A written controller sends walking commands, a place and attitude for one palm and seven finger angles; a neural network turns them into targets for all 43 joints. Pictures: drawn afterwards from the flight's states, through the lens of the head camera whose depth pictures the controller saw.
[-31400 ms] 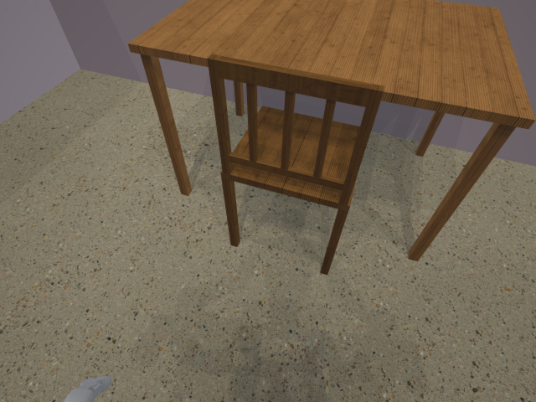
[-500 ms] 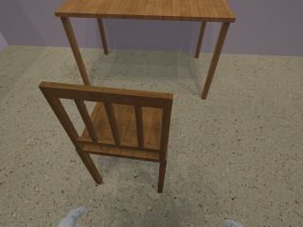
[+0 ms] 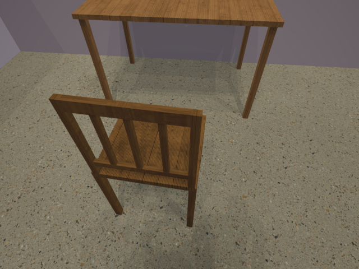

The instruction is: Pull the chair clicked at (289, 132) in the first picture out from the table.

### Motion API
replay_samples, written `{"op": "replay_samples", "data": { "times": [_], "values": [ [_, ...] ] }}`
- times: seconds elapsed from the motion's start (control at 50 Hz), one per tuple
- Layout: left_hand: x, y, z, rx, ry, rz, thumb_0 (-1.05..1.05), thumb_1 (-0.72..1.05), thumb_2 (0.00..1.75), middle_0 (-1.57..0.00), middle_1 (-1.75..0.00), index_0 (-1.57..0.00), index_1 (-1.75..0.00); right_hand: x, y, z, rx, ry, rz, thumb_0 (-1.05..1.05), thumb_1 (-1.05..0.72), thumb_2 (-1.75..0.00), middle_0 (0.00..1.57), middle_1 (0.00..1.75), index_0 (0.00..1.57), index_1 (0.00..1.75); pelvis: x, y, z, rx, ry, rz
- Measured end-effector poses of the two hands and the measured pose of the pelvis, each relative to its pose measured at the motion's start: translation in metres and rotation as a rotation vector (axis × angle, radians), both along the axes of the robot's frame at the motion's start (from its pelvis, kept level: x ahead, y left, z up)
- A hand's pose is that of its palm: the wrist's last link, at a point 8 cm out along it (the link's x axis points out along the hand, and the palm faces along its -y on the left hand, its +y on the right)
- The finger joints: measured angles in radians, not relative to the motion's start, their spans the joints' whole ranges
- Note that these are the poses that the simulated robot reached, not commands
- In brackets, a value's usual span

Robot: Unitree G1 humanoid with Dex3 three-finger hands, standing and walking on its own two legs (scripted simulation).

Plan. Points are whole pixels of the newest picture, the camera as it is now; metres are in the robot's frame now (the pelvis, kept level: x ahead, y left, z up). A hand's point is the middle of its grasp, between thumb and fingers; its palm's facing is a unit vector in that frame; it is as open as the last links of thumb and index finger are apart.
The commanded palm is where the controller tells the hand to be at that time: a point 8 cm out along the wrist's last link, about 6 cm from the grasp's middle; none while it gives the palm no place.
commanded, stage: let the arm hang, fingers relaxed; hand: left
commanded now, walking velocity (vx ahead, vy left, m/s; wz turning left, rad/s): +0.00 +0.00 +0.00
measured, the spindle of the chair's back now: (134, 145) +0.50 +0.18 -0.09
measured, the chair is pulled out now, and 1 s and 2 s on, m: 0.68 0.68 0.68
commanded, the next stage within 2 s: look to check the result in 0.38 s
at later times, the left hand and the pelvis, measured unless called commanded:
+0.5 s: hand out of the picture +0.00 +0.17 -0.17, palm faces +0.06 -0.98 -0.18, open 7.4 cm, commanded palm none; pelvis +0.01 +0.00 +0.00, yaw +0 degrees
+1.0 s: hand out of the picture +0.02 +0.17 -0.17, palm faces +0.05 -0.98 -0.19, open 7.3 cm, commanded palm none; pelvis +0.01 +0.00 +0.00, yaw +0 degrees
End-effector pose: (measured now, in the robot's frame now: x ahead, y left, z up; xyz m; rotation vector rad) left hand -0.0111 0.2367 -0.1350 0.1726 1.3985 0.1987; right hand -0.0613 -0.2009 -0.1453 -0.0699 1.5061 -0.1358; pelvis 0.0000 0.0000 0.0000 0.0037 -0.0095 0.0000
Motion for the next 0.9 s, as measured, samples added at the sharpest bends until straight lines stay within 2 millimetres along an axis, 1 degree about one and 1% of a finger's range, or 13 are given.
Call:
{"op": "replay_samples", "data": {
  "times": [0.14,0.28,0.4,0.62,0.9],
  "values": [
    [0.008,-0.020,-0.006,-0.047,-0.019,0.003,0.01,0.91,0.90,-0.20,-0.30,-0.20,-0.30,0.012,0.007,-0.001,0.006,-0.032,-0.004,0.00,-0.91,-0.90,0.20,0.30,0.20,0.30,0.002,0.000,0.000,0.002,-0.003,-0.002],
    [0.007,-0.022,-0.008,-0.054,-0.014,0.013,0.01,0.92,0.90,-0.20,-0.30,-0.20,-0.30,0.029,0.007,-0.001,0.001,-0.070,0.001,0.00,-0.91,-0.90,0.20,0.30,0.20,0.30,0.004,-0.001,0.000,0.001,-0.003,-0.001],
    [0.006,-0.023,-0.007,-0.055,-0.008,0.021,0.01,0.91,0.90,-0.20,-0.30,-0.20,-0.30,0.038,0.004,0.000,-0.006,-0.079,0.009,0.00,-0.91,-0.90,0.20,0.30,0.20,0.30,0.006,-0.001,0.001,0.000,-0.001,0.000],
    [0.013,-0.022,-0.007,-0.051,-0.006,0.019,0.01,0.91,0.90,-0.20,-0.30,-0.20,-0.30,0.043,0.001,0.000,-0.015,-0.071,0.009,0.00,-0.91,-0.90,0.20,0.30,0.20,0.30,0.011,-0.001,0.001,0.001,-0.004,0.000],
    [0.023,-0.018,-0.006,-0.045,-0.018,0.013,0.01,0.92,0.90,-0.20,-0.30,-0.20,-0.30,0.043,0.001,0.001,-0.018,-0.057,0.007,0.00,-0.91,-0.90,0.20,0.30,0.20,0.30,0.014,-0.001,0.002,-0.002,-0.007,0.001]
  ]
}}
